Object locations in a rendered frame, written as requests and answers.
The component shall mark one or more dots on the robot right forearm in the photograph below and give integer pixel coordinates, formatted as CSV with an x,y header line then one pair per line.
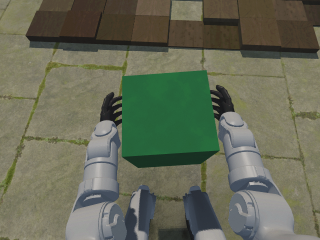
x,y
246,169

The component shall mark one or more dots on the left robot upper arm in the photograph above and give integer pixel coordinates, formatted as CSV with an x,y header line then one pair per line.
x,y
102,221

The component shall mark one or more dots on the robot left shin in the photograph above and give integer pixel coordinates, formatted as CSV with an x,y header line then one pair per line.
x,y
143,187

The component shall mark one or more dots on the robot left forearm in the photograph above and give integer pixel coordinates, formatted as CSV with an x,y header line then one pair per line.
x,y
100,169

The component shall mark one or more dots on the left robot hand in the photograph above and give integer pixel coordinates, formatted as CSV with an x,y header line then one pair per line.
x,y
107,110

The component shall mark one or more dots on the robot right thigh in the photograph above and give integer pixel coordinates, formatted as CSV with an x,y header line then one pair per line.
x,y
199,211

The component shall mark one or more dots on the carton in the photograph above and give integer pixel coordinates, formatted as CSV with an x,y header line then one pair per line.
x,y
168,119

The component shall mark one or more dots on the right robot hand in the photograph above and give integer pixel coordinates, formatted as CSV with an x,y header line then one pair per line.
x,y
224,101

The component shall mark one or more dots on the right robot upper arm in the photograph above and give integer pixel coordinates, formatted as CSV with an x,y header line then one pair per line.
x,y
256,215

